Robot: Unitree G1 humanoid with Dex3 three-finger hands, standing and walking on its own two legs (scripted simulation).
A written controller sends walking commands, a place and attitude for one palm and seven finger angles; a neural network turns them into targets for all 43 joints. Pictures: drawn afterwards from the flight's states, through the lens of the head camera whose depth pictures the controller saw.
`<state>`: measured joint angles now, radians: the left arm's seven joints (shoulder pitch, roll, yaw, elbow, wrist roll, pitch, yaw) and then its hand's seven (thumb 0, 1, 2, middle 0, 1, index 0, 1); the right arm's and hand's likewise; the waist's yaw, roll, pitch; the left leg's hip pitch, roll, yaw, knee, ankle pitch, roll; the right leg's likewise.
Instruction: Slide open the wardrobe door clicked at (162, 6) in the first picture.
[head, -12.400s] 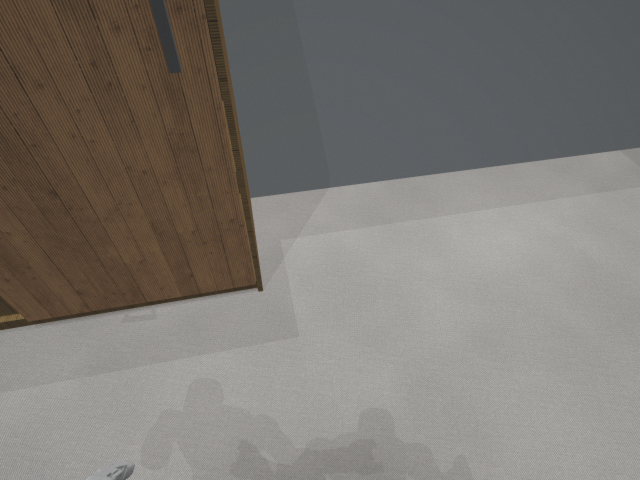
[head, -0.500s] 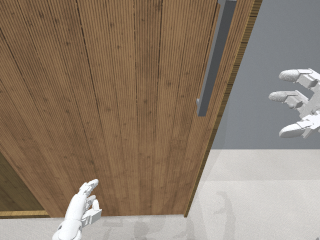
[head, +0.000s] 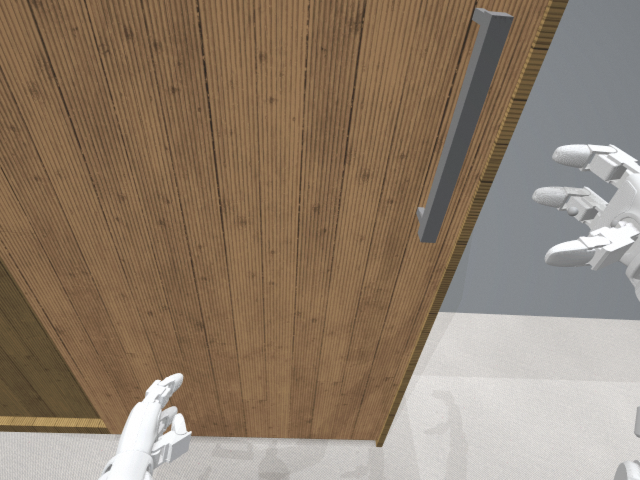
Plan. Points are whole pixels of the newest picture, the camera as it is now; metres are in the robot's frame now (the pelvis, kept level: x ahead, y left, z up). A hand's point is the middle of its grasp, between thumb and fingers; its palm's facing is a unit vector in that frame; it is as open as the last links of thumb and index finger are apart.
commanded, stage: move the hooked fingers beside the handle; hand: right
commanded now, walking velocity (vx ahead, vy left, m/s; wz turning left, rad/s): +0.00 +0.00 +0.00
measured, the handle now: (450, 139) +0.46 -0.15 +0.27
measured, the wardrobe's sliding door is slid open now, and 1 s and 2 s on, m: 0.00 0.00 0.00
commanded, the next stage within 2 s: feel for the door with the fingertips in 1.60 s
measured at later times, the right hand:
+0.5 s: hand (535, 191) +0.36 -0.23 +0.25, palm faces +0.05 +1.00 -0.01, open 14.0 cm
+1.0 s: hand (503, 176) +0.39 -0.20 +0.26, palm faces +0.05 +1.00 -0.01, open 14.0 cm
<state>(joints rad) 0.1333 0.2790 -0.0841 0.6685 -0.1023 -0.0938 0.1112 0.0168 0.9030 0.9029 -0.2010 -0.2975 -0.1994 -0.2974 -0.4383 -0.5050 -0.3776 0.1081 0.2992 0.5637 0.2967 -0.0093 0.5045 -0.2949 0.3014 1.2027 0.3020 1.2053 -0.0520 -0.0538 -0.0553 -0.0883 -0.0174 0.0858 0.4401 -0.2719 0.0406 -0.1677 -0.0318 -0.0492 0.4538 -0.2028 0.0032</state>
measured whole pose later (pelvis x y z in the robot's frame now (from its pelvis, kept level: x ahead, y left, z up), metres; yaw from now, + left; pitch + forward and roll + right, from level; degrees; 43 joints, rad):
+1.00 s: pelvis +0.01 -0.01 +0.00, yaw +2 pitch -3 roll +0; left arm 0.20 0.26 -0.05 0.70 -0.09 -0.08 0.11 0.02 0.90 0.90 -0.20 -0.30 -0.20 -0.30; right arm -0.60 -0.40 -0.28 0.27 0.23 0.50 0.15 -0.01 0.50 -0.30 0.30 1.20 0.30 1.20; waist -0.01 -0.04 -0.07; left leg -0.08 -0.02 0.05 0.38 -0.25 0.03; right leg -0.15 -0.03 -0.08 0.40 -0.20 -0.01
